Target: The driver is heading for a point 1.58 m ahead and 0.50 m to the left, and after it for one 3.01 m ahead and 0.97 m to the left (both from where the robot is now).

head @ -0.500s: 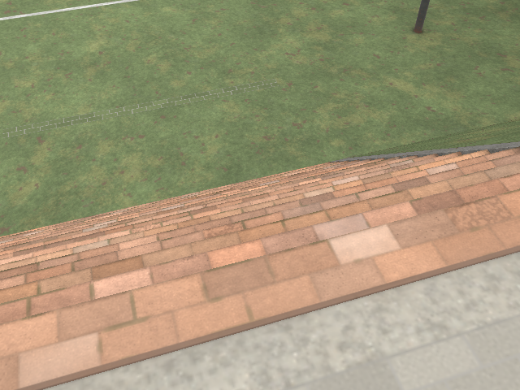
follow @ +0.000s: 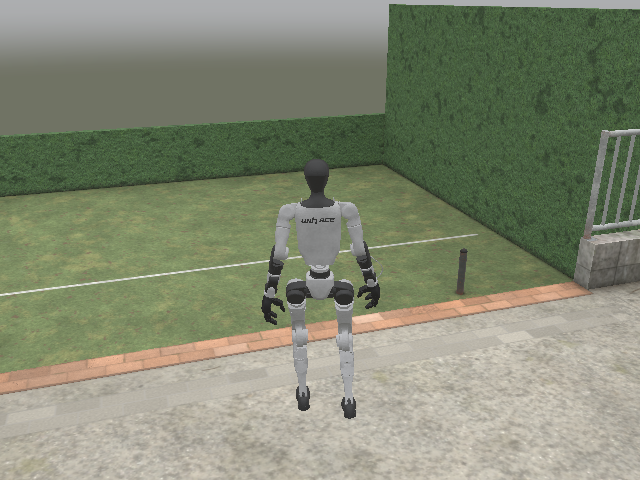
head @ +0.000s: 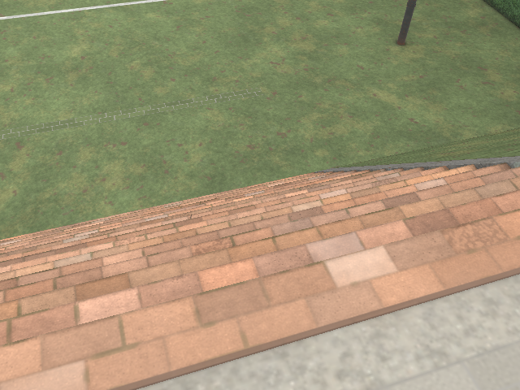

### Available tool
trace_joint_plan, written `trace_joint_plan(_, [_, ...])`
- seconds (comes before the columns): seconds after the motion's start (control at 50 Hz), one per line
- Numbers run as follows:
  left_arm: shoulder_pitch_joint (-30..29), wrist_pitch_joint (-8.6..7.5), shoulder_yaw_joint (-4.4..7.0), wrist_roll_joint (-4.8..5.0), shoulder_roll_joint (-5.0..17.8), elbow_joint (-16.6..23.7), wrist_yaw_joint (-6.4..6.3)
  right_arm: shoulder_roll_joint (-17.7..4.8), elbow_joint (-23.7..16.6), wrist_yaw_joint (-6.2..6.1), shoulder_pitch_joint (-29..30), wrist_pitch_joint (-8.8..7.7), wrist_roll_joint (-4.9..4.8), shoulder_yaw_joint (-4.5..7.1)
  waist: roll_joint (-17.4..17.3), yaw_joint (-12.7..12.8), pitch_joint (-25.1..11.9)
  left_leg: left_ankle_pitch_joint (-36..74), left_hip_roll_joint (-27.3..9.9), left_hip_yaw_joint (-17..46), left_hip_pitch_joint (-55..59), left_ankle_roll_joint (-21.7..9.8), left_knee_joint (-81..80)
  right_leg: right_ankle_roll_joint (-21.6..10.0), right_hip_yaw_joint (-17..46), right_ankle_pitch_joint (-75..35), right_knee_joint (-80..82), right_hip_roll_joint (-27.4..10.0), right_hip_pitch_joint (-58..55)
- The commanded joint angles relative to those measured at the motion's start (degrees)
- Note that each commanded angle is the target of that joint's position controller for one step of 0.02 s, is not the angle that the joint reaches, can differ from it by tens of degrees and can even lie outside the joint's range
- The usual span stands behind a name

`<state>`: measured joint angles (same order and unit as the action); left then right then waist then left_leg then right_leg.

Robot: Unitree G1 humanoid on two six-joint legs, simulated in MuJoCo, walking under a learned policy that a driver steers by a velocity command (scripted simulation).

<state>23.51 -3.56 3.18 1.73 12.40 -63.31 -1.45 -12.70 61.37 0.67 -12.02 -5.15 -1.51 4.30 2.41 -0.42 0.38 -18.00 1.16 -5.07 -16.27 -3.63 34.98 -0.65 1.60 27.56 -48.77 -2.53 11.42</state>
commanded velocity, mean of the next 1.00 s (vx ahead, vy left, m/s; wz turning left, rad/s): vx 0.47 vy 0.00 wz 0.17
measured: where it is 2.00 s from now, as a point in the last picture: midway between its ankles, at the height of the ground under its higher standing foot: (228, 296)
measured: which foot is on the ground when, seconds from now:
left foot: down 0.00-0.44, up 0.46-0.98, down 1.00-1.00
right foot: up 0.00-0.42, down 0.44-0.98, up 1.00-1.00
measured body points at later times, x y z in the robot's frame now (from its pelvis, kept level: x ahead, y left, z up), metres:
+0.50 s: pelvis +0.25 -0.05 -0.01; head +0.28 -0.05 +0.44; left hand +0.44 +0.19 -0.12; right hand +0.17 -0.30 -0.16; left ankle +0.03 +0.08 -0.67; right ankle +0.37 -0.14 -0.73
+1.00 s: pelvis +0.51 -0.02 -0.01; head +0.52 -0.01 +0.44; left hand +0.44 +0.23 -0.16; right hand +0.72 -0.22 -0.11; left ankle +0.60 +0.08 -0.72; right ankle +0.37 -0.14 -0.71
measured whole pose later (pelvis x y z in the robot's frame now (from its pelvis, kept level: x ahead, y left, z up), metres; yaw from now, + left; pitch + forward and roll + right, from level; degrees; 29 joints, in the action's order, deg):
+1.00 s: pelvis +0.51 -0.02 -0.01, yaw +12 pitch +1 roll -2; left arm 20.0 -3.2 3.4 0.6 12.3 -59.6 -2.4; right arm -11.7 45.8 2.1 -6.6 -1.3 -0.7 3.9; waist -1.0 1.5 0.9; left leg -7.0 -0.5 -3.4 -29.1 -7.6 38.8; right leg -0.4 -14.8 27.6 -33.2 -1.9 0.6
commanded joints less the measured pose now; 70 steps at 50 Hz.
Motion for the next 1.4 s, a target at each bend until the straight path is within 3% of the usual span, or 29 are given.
trace_joint_plan(0.02, [-8.26,-3.19,0.48,1.52,4.07,7.87,0.78,-5.8,1.47,0.45,-12.02,-1.63,0.89,-0.1,-9.78,-3.98,2.74,-7.58,-22.43,38.92,22.81,-12.16,-24.07,-3.79,4.34,-2.8,-27.66,-0.32,36.69])
trace_joint_plan(0.06, [-9.0,-3.35,1.18,0.59,4.59,7.52,0.76,-4.18,-0.37,1.01,-6.88,-1.92,1.21,-1.27,-4.98,-1.38,4.33,1.22,-17.68,26.04,17.39,-8.49,-25.27,-5.04,2.97,-12.7,-22.14,-4.4,34.5])
trace_joint_plan(0.12, [-9.57,-1.96,1.85,0.05,4.02,7.42,1.09,-3.41,0.53,0.36,-10.28,-1.21,1.58,-2.03,-6.52,-0.55,3.94,14.52,-13.39,15.86,14.83,-6.64,-26.36,-3.38,0.08,-16.85,-14.94,-5.26,30.22])
trace_joint_plan(0.24, [-23.99,-1.35,0.56,-0.4,1.81,12.98,1.8,-6.89,-0.24,-1.57,-13.12,-0.45,1.85,-1.63,-6.11,-2.7,7.01,19.15,-12.56,10.09,11.77,-7.12,-29.36,-0.15,-2.47,-27.97,6.43,-3.52,30.11])
trace_joint_plan(0.36, [-30.88,-2.07,-0.08,0.02,3.38,16.0,3.77,-7.38,0.84,-1.76,-16.46,0.52,0.7,-0.75,-6.44,-2.76,8.45,25.14,-15.56,7.32,18.47,-6.6,-26.35,-2.97,-3.42,-27.99,15.88,-1.48,26.36])
trace_joint_plan(0.4, [-26.4,-2.26,1.0,0.0,5.92,15.5,3.94,-8.79,0.12,-1.79,-14.81,1.15,0.78,-0.16,-8.32,0.62,4.28,42.64,-16.03,6.31,21.61,-5.43,-19.7,-4.91,-5.03,-24.21,16.79,1.28,18.31])
trace_joint_plan(0.44, [-9.52,-1.92,3.54,-0.15,10.36,10.38,3.5,-8.84,-0.93,-1.7,-12.44,2.02,0.8,-0.21,-8.63,9.07,-5.57,53.33,-12.08,3.15,16.28,-2.64,0.64,-7.78,-6.78,-24.04,17.33,4.11,-4.39])
trace_joint_plan(0.46, [0.42,-1.56,4.69,-0.84,15.09,8.38,2.84,-6.73,-2.29,-1.44,-13.44,1.93,1.74,-1.07,-0.85,10.87,-14.05,31.87,-8.03,1.56,2.11,-0.65,20.2,-11.59,8.45,-21.82,16.85,-8.34,-22.49])
trace_joint_plan(0.48, [2.5,-1.39,4.3,-1.58,16.26,7.52,3.4,2.34,-1.97,-0.76,-21.12,0.48,0.97,-3.18,13.25,5.64,-23.09,-13.55,3.42,7.21,-15.52,2.26,39.36,-21.02,38.57,-9.78,27.59,-20.91,-35.39])
trace_joint_plan(0.5, [0.15,-1.57,2.86,-0.87,11.05,7.78,3.75,-3.06,-2.4,-0.64,-16.14,-1.08,-0.83,-1.89,7.97,7.43,-19.14,-14.45,1.12,14.37,-20.98,0.82,46.14,-18.57,41.14,-4.17,32.65,-19.15,-31.66])
trace_joint_plan(0.52, [-5.15,-1.82,2.06,-0.62,8.4,8.53,3.72,-5.68,-4.71,-0.72,-10.35,-1.76,-2.04,-1.07,6.19,6.1,-9.58,-10.63,-1.76,11.75,-25.39,-0.02,47.11,-15.9,31.63,-6.37,33.31,-17.52,-23.48])
trace_joint_plan(0.54, [-10.45,-2.21,1.38,-0.99,6.52,9.94,3.75,-6.43,-5.53,-1.35,-7.52,-1.93,-1.98,-0.83,-0.01,4.12,-5.43,-4.71,-5.14,10.98,-22.97,-0.52,44.14,-13.95,23.61,-11.53,34.65,-15.91,-14.03])
trace_joint_plan(0.56, [-13.0,-2.61,1.0,-1.88,4.83,10.07,3.88,-6.33,-5.61,-1.91,-6.91,-1.52,-1.34,-0.11,-1.2,2.18,-2.89,-1.09,-7.14,10.87,-19.76,-0.68,40.42,-12.46,17.78,-15.44,35.9,-13.68,-6.52])
trace_joint_plan(0.6, [-12.67,-3.06,0.46,-2.67,2.65,8.73,3.83,-3.77,-4.53,-2.11,-10.94,0.49,-1.23,0.21,1.46,-0.56,-1.94,1.78,-9.0,11.65,-14.48,-0.93,36.59,-11.36,10.87,-17.43,38.71,-11.12,-0.53])
trace_joint_plan(0.74, [-5.68,-3.4,1.26,-3.19,6.02,5.65,0.85,-3.8,-9.35,-1.76,-1.82,2.45,-0.02,1.15,0.21,0.27,3.51,18.47,-8.2,14.42,-26.35,0.13,19.26,-9.6,0.27,-26.54,40.97,-11.2,-2.35])
trace_joint_plan(0.86, [-2.74,-2.63,1.16,-2.61,7.38,5.26,-0.78,-1.18,-15.49,0.61,9.31,2.53,1.26,0.04,-0.27,3.24,4.45,28.19,-4.83,4.55,-18.73,-0.33,5.61,-5.71,-11.49,-37.53,37.32,-8.51,-1.52])
trace_joint_plan(0.94, [-3.57,-0.41,2.05,-1.42,9.6,6.01,-0.98,-2.73,-18.01,1.41,6.55,3.77,0.88,0.42,2.11,0.51,3.31,10.01,-1.98,0.01,-16.1,-2.4,8.96,-7.21,-12.84,-62.49,24.71,-12.7,-8.41])
trace_joint_plan(0.98, [-6.23,0.48,2.17,-0.83,11.08,6.93,-1.67,-6.43,-16.7,1.61,-5.45,4.04,0.76,2.17,3.81,-5.84,-2.6,5.31,1.76,-1.84,-1.73,-4.77,6.84,-6.13,-12.94,-73.88,8.42,-12.69,-7.43])
trace_joint_plan(1.0, [-10.01,0.43,2.12,0.23,11.48,7.81,-1.37,-9.85,-14.73,1.01,-14.77,3.8,0.78,3.72,-1.45,-11.4,-6.03,12.99,-0.96,4.52,8.3,-8.33,-6.56,-2.89,-14.03,-58.35,-9.91,-8.82,-2.97])
trace_joint_plan(1.02, [-4.62,-0.62,0.42,-2.49,3.98,8.69,-0.76,-14.76,-14.03,0.3,-13.57,3.8,0.06,3.99,-17.02,-3.57,-7.03,26.21,-10.7,23.38,18.47,-12.25,-4.37,-1.28,-11.03,-2.58,-28.98,-0.43,14.14])
trace_joint_plan(1.04, [-0.97,-3.23,-0.2,-1.34,2.79,12.03,0.91,-14.68,-16.71,1.23,-14.08,2.71,0.57,3.38,-21.5,-1.56,-17.92,13.56,-20.19,52.17,32.32,-23.88,-13.93,-0.36,2.2,8.77,-40.97,6.41,30.66])
trace_joint_plan(1.06, [-7.15,-4.57,1.33,0.93,8.13,12.66,1.48,-10.28,-15.94,1.72,-15.36,2.49,0.6,2.78,-10.98,-4.41,-13.63,6.81,-19.48,50.23,29.67,-20.98,-18.1,-1.97,6.37,3.9,-38.87,3.38,36.65])
trace_joint_plan(1.08, [-10.59,-4.7,1.68,1.36,9.5,14.36,1.1,-8.78,-16.29,1.64,-11.87,2.29,0.85,2.34,-5.61,-3.06,-6.09,7.01,-17.74,42.28,22.43,-18.0,-17.82,-2.41,5.21,-1.28,-34.6,1.36,37.92])
trace_joint_plan(1.1, [-11.68,-4.19,2.25,-0.08,10.24,14.28,-0.22,-7.98,-19.04,1.26,-4.56,1.81,1.18,1.79,0.57,0.23,-2.23,15.65,-14.43,34.1,11.11,-15.18,-17.54,-1.47,4.96,-6.63,-28.01,-1.12,31.62])
trace_joint_plan(1.16, [-9.74,-1.17,2.85,-2.0,9.1,15.71,-1.47,-5.43,-19.96,-0.05,-4.02,1.32,1.26,1.03,-2.45,3.2,-3.81,26.6,-8.86,25.68,2.15,-13.22,-15.12,1.23,4.41,-9.37,-17.09,-3.02,21.92])
trace_joint_plan(1.26, [-16.92,0.23,0.69,-3.95,4.12,20.55,-1.14,-8.41,-20.58,-3.1,-9.63,3.9,2.04,2.22,-6.22,1.37,-7.43,42.21,-4.92,21.84,0.79,-10.56,-9.8,1.43,0.49,-22.99,-3.02,1.35,18.42])
trace_joint_plan(1.3, [-9.46,-0.44,1.62,-3.29,7.17,17.4,0.51,-9.38,-22.32,-2.77,-8.8,4.37,2.74,1.96,-6.32,2.71,-11.07,41.26,-6.05,23.93,-1.48,-10.39,-6.44,0.31,0.28,-30.77,-12.33,2.64,13.0])
trace_joint_plan(1.34, [-10.74,-0.55,2.04,-2.33,8.21,19.53,1.18,-6.64,-24.45,-2.22,-7.83,4.49,1.56,0.9,-5.45,3.23,-7.51,32.25,-6.65,29.51,-1.42,-11.69,-2.92,-0.95,2.13,-22.15,-17.47,1.72,20.46])
trace_joint_plan(1.4, [-15.47,-2.26,1.57,-3.18,8.2,24.45,2.14,-7.22,-27.48,-2.57,-7.71,5.29,0.99,0.45,-7.36,1.99,-3.64,36.29,-7.47,34.81,2.89,-12.54,4.28,-1.75,3.15,-14.88,-17.74,1.36,29.67])
Next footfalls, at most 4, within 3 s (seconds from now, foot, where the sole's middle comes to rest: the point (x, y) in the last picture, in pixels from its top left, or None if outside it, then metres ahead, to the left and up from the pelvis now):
0.44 right None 0.41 -0.14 -0.76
1.00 left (227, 345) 0.64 0.09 -0.76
1.48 right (292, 293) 0.80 -0.09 -0.76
1.94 left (157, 302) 0.80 0.30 -0.83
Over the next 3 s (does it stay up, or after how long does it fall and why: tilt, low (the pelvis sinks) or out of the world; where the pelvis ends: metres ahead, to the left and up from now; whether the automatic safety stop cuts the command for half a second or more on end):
stays up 1.15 0.34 -0.52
